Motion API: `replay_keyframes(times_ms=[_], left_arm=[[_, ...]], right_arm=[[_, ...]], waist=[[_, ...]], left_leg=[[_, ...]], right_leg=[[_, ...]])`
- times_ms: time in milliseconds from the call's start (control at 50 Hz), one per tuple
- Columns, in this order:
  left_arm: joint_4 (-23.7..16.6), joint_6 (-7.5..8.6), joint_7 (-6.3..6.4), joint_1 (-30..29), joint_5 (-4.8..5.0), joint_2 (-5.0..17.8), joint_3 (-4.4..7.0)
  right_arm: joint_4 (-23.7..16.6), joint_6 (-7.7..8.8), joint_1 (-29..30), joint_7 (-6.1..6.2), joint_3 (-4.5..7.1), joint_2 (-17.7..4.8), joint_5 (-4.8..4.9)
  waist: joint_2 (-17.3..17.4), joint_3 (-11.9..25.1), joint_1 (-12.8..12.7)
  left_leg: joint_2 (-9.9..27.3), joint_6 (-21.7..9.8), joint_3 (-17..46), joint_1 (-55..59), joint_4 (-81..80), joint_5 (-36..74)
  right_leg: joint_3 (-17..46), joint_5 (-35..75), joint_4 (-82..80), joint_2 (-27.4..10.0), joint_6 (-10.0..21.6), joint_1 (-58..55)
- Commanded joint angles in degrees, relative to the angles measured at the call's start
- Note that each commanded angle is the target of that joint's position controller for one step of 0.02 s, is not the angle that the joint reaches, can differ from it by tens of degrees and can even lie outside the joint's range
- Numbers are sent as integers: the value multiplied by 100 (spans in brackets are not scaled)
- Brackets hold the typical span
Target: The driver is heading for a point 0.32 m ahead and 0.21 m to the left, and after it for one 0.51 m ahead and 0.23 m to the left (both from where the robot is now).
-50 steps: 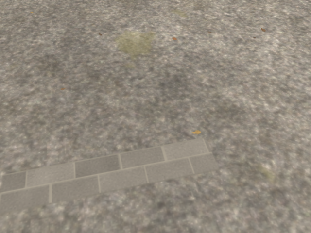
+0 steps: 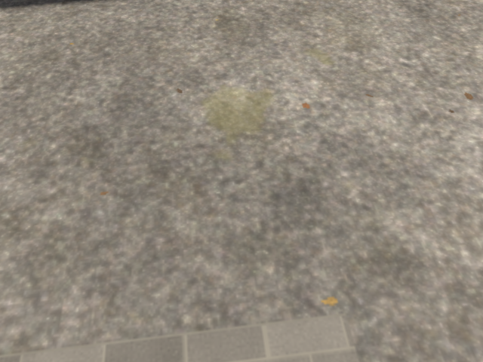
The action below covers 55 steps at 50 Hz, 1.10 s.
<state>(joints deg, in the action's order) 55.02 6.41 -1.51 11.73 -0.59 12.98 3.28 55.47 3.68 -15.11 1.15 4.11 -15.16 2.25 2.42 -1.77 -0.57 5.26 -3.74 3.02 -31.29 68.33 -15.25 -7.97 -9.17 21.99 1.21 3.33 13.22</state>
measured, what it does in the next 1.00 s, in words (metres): walks ahead, turning left: left foot, then right foot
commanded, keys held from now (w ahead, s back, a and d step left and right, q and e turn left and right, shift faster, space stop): w+q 0.46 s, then q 0.12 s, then no key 0.42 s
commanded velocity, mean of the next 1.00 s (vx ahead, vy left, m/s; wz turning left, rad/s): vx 0.33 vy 0.00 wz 0.42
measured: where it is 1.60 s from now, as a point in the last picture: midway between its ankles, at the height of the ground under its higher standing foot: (210, 356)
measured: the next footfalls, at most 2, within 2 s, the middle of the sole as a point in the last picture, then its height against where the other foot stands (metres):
left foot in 0.38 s outside the picture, level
right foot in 0.82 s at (238, 310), level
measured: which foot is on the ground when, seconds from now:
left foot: up 0.00-0.36, down 0.38-0.84, up 0.86-1.00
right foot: down 0.00-0.38, up 0.40-0.80, down 0.82-1.00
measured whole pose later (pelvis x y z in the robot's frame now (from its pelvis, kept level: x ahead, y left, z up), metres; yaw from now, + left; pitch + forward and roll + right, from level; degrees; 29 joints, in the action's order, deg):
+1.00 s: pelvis +0.47 +0.10 -0.01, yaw +27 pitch +2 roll +0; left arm 45.4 2.5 -0.6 5.9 -1.4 12.2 1.5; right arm 44.5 -2.3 -11.0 2.0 3.2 -15.3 0.3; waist 1.2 -1.7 -0.4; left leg -1.0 3.1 4.6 -22.2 54.7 -31.6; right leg -1.2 -5.9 28.2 1.3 2.3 24.4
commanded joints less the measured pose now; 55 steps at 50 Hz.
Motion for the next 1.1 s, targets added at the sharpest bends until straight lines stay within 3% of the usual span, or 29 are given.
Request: replay_keyframes(times_ms=[20,100,160,260,320,360,380,400,420,440,460,480,500,520,560,600,660,740,800,820,840,860,880,900,940,980,1020,1060,1100], left_arm=[[-206,125,74,-195,-41,559,100],[-129,79,222,81,-82,723,126],[-129,37,294,269,-42,848,139],[-19,-161,319,862,56,1018,205],[-147,-273,344,685,126,1252,274],[-242,-358,374,491,158,1411,311],[-322,-344,378,414,153,1380,288],[-579,-215,297,797,-76,581,73],[-821,91,200,654,99,537,-13],[-1020,271,137,-190,338,931,103],[-1091,343,138,-348,353,892,83],[-991,328,200,-293,218,910,116],[-960,241,237,-149,115,1007,188],[-984,135,240,-47,71,1018,217],[-1085,-16,266,-22,-7,836,200],[-1220,-87,297,-279,-35,667,141],[-1331,-91,236,-727,0,534,46],[-1469,-67,112,-1093,11,734,71],[-1369,34,76,-688,-94,920,151],[-1320,84,94,-466,-175,1055,180],[-1366,97,119,-278,-303,1320,202],[-1294,3,132,8,-303,1081,150],[-1243,-75,103,126,-91,709,49],[-1269,-146,91,-85,9,687,24],[-1329,-291,94,-618,-20,632,-34],[-1346,-419,112,-986,-92,730,1],[-1262,-470,155,-859,-90,738,20],[-1190,-487,191,-794,-6,736,15],[-1088,-488,201,-612,36,589,-46]], right_arm=[[-258,-142,-318,17,92,-123,-15],[-536,-116,288,-78,122,-175,-84],[-761,-86,893,-204,60,-107,-116],[-1284,-74,1786,-410,-54,12,-103],[-1482,-96,1607,-500,34,-209,-82],[-1305,-110,450,-484,270,-651,-32],[-1057,-131,-537,-382,494,-1077,-33],[-953,-166,-849,-259,630,-1722,-35],[-1149,-81,-921,-283,536,-1648,-122],[-1111,-28,-892,-296,413,-1205,-196],[-1145,28,-530,-287,349,-957,-158],[-1296,54,41,-290,283,-762,-139],[-1418,59,375,-268,228,-609,-168],[-1482,54,469,-239,207,-582,-200],[-1502,44,423,-165,247,-766,-186],[-1500,-5,303,-69,297,-935,-188],[-1481,-145,115,32,263,-832,-127],[-1385,-207,-95,73,191,-734,-183],[-1375,-198,92,87,124,-610,-199],[-1401,-175,44,82,89,-511,-235],[-1452,-123,-354,64,32,-342,-328],[-1311,-113,-1025,52,-21,-288,-232],[-1283,-182,-880,20,40,-689,-202],[-1330,-312,-492,33,105,-862,-152],[-1337,-585,-109,98,110,-722,-182],[-1266,-684,-147,126,37,-433,-187],[-1132,-626,-208,132,-15,-262,-221],[-970,-577,-366,109,4,-282,-232],[-959,-563,-264,84,8,-350,-340]], waist=[[-649,34,221],[-472,-146,129],[-371,-286,-62],[-317,-516,-384],[-653,-157,-82],[-852,527,616],[-619,1024,1104],[866,1464,657],[810,2403,574],[268,1835,846],[40,1198,631],[-341,764,304],[-317,570,69],[-272,529,-74],[-267,486,-189],[-85,488,-143],[264,714,128],[395,746,328],[378,726,32],[156,902,-37],[-556,1421,136],[-1641,2117,143],[-1414,2205,34],[-950,1755,-4],[-653,982,115],[-1038,605,259],[-1184,752,189],[-1090,909,271],[-904,792,262]], left_leg=[[384,-3,386,-575,-100,570],[277,136,455,-1180,-1129,1583],[218,150,12,-1102,-2037,2052],[95,-9,-484,-1465,-2881,1525],[-378,-274,-1009,-535,-3051,658],[-858,-593,-1191,1094,-3304,425],[-845,-853,-745,2789,-3733,735],[644,-1619,1887,4832,-3782,614],[1494,-2388,4613,5718,-4927,-219],[1314,-1957,3939,5473,-5234,98],[1091,-1716,3040,4643,-5197,576],[836,-1515,2323,3641,-5183,1568],[646,-1400,1796,2906,-5208,2487],[521,-1350,1554,2466,-5230,3102],[343,-1315,1115,1934,-5191,4164],[96,-1178,715,1680,-5092,4645],[-185,-815,388,1659,-4883,4182],[138,-698,868,2110,-4568,3294],[192,-521,1154,2457,-3825,3174],[-160,-300,1029,2310,-3323,2954],[-646,-30,834,1574,-2357,1491],[-1056,354,623,674,-1029,-1546],[-919,529,724,362,-482,-2593],[-733,647,734,129,-120,-2374],[-440,756,490,169,-442,-1903],[-398,756,119,914,-1656,-1563],[-459,708,-73,1449,-2503,-1118],[-507,581,-212,1985,-3427,-99],[-423,363,-137,2401,-4043,395]], right_leg=[[1069,347,-1561,-1593,622,-115],[521,780,-1634,-1590,619,-472],[60,988,-1682,-1546,520,-693],[-324,1802,-1207,-1816,489,-1855],[-597,4355,-298,-1855,344,-2078],[-711,5606,1384,-1738,178,-1828],[-742,4585,2879,-1499,-71,-825],[-580,-446,5020,-643,-413,1686],[891,-2535,6135,155,-443,2905],[1324,-2042,6176,-175,-277,3528],[1292,-1491,5711,-446,-163,3565],[1257,-1191,5248,-663,-218,3133],[1248,-1045,4907,-799,-308,2643],[1240,-1006,4738,-838,-398,2289],[1079,-856,4175,-741,-601,2068],[910,-312,3291,-512,-714,1992],[803,989,1873,-259,-692,1523],[972,1380,1095,-174,-538,1358],[967,1392,392,-179,-180,940],[1108,2908,197,-405,-7,236],[1843,5148,664,-1237,478,-1055],[3050,5956,691,-2296,1551,-2135],[3672,4656,389,-2471,1732,-1990],[3551,3100,219,-2257,1519,-1574],[3007,964,-257,-1823,1100,-401],[2298,40,-611,-1260,747,557],[1969,-13,-593,-1083,726,578],[1873,-449,-472,-1076,683,556],[1775,-1471,-450,-925,303,858]])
